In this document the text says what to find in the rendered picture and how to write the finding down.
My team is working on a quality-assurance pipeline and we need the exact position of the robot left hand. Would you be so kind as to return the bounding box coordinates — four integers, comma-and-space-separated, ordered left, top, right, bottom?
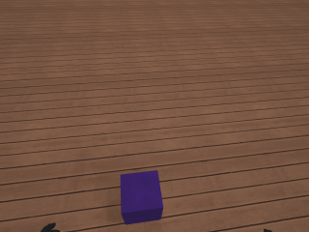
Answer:
41, 222, 60, 232

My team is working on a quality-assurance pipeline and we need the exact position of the carton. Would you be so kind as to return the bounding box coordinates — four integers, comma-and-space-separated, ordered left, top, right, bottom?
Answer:
120, 170, 163, 225

